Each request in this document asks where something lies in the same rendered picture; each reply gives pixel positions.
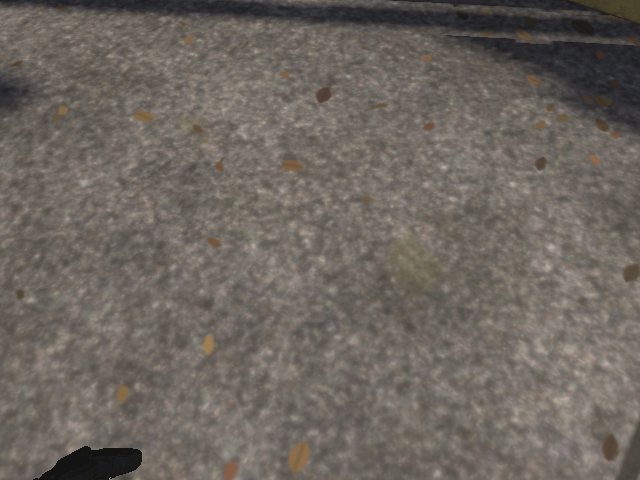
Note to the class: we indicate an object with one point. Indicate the left robot hand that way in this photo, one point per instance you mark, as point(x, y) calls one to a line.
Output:
point(87, 464)

